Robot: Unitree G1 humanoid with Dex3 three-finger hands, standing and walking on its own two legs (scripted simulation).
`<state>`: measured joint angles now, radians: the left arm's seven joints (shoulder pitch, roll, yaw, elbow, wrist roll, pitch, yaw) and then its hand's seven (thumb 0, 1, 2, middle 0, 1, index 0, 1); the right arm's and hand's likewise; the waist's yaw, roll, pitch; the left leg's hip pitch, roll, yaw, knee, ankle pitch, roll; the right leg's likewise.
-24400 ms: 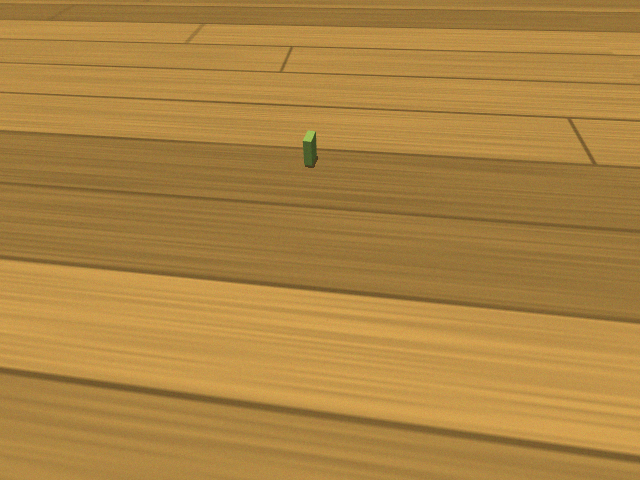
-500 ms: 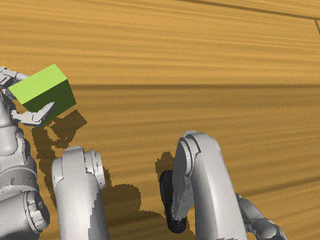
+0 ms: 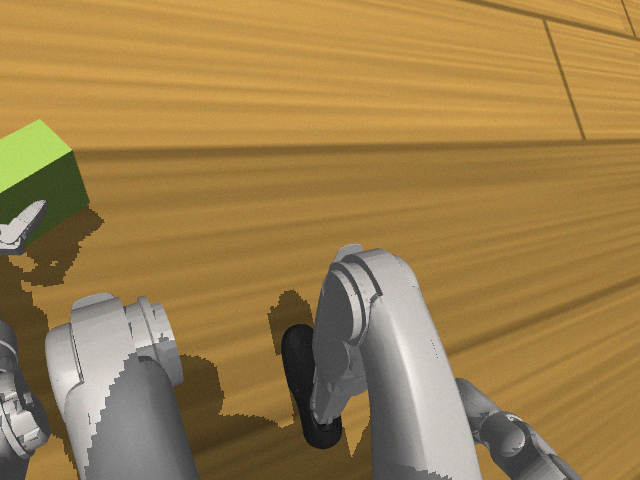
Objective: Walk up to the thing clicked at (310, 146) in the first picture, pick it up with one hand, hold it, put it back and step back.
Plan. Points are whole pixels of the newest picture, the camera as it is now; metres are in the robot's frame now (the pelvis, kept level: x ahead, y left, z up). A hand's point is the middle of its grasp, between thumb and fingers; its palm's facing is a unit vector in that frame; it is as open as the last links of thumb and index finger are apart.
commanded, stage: lower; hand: left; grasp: from the side
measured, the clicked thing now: (29, 191) +0.46 +0.26 -0.16
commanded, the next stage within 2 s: loosen in 0.84 s
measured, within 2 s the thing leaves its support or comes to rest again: rests again in 0.96 s
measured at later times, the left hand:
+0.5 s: hand out of the picture +0.45 +0.29 -0.17, palm faces +0.37 -0.93 -0.04, open 9.0 cm
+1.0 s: hand (2, 199) +0.45 +0.29 -0.19, palm faces +0.38 -0.92 -0.04, open 9.0 cm
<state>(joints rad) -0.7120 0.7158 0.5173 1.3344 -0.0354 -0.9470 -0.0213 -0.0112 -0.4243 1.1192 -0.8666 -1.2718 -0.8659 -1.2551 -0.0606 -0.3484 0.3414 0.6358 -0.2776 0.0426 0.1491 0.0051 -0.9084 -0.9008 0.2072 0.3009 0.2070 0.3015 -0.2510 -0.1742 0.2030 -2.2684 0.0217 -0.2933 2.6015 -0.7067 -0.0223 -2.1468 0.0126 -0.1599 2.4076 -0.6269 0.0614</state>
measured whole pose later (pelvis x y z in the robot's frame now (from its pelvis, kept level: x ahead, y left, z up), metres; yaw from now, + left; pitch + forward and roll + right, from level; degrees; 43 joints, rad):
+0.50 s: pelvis -0.01 +0.01 +0.00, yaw -3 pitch +16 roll -17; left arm -0.74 0.84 0.50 1.46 -0.01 -1.03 0.06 -0.01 -0.39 1.09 -0.85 -1.28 -0.85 -1.26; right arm -0.14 -0.36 0.48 0.58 -0.34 0.05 0.15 0.00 -0.90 -0.90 0.21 0.30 0.21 0.30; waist -0.28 -0.24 0.28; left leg -2.24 0.02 -0.36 2.64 -0.72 -0.01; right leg -2.09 0.04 -0.21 2.39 -0.61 0.08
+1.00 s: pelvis -0.01 +0.01 +0.00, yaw -4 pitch +14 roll -19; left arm -0.74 0.91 0.50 1.52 -0.01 -1.07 0.10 -0.01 -0.36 1.05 -0.85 -1.26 -0.85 -1.24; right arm -0.18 -0.37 0.54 0.55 -0.37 0.05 0.15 0.00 -0.88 -0.89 0.21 0.30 0.21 0.30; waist -0.28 -0.28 0.32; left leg -2.23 0.03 -0.40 2.65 -0.72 -0.01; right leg -2.06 0.05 -0.24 2.37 -0.60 0.09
